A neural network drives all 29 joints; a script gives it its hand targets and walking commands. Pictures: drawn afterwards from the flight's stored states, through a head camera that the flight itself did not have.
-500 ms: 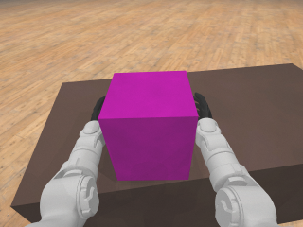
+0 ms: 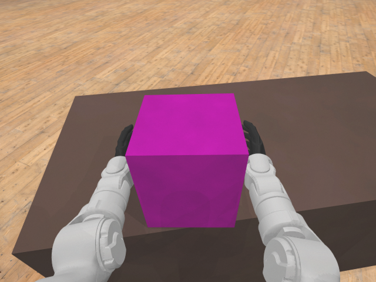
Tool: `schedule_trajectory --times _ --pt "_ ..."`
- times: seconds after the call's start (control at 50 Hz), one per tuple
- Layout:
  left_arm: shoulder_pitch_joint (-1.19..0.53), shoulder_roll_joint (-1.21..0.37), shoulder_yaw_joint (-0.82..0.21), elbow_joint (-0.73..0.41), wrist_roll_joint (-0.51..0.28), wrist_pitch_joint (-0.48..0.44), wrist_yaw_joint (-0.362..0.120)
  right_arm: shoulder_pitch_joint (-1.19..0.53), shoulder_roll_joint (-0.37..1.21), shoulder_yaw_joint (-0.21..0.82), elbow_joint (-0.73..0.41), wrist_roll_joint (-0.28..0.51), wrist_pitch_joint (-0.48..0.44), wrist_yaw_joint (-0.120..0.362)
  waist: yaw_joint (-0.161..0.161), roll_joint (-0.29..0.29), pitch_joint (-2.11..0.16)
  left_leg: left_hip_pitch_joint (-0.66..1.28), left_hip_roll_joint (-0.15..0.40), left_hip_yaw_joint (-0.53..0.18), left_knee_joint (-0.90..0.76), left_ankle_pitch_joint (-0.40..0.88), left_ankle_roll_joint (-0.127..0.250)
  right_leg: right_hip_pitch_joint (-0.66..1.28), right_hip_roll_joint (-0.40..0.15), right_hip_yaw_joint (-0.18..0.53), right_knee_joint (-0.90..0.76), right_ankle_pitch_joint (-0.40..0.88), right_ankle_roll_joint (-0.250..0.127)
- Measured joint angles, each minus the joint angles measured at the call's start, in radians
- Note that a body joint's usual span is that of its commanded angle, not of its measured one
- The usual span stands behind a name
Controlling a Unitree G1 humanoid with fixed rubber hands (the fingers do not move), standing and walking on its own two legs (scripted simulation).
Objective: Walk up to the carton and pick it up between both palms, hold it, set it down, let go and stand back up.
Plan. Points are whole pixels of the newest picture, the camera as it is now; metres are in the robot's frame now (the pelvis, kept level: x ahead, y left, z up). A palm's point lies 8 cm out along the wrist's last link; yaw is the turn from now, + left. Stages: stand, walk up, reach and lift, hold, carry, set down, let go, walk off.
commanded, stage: set down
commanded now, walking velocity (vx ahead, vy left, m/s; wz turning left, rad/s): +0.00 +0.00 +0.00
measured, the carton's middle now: (189, 161) +0.40 -0.03 +0.07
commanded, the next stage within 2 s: none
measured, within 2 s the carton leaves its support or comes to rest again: neither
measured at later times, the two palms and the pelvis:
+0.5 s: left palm (105, 151) +0.44 +0.17 +0.09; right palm (256, 159) +0.37 -0.18 +0.08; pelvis +0.01 +0.02 +0.00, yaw +0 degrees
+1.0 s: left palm (108, 201) +0.36 +0.17 +0.01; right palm (259, 178) +0.34 -0.19 +0.04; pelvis +0.00 +0.04 -0.01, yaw -1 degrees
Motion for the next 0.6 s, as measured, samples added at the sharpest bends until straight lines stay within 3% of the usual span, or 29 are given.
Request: schedule_trajectory --times 0.2,0.3,0.4,0.52,0.6 --pt "-0.001 -0.007 0.016 0.012 0.010 -0.033 -0.010 0.024 0.002 -0.016 0.001 0.005 -0.052 0.005 0.000 0.000 0.003 0.000 0.000 0.000 0.000 -0.005 0.000 0.000 0.000 0.000 0.000 -0.004 0.000" --pt "-0.007 0.019 -0.040 0.019 0.011 -0.033 -0.011 0.024 -0.002 -0.016 0.023 0.146 -0.074 0.005 0.000 0.000 0.003 -0.007 0.000 0.000 0.011 -0.011 0.000 -0.001 0.000 0.000 0.000 -0.008 0.001" --pt "-0.029 0.082 -0.167 0.021 -0.013 -0.030 0.013 0.024 -0.036 0.003 0.045 0.303 -0.075 -0.019 0.000 0.000 0.003 -0.039 0.000 0.000 0.043 -0.025 0.005 -0.018 0.000 0.000 0.000 -0.006 0.008" --pt "-0.058 0.145 -0.322 0.018 -0.118 0.004 0.035 0.024 -0.103 0.056 0.045 0.390 -0.075 -0.023 0.000 0.000 0.003 -0.103 0.000 -0.001 0.112 -0.055 0.005 -0.049 0.001 0.000 0.000 -0.002 0.021" --pt "-0.029 0.151 -0.383 -0.065 -0.152 0.056 0.055 0.024 -0.142 0.060 0.045 0.419 -0.075 -0.021 0.000 0.000 -0.001 -0.148 0.000 -0.001 0.163 -0.073 0.005 -0.070 0.001 0.000 0.000 -0.001 0.030"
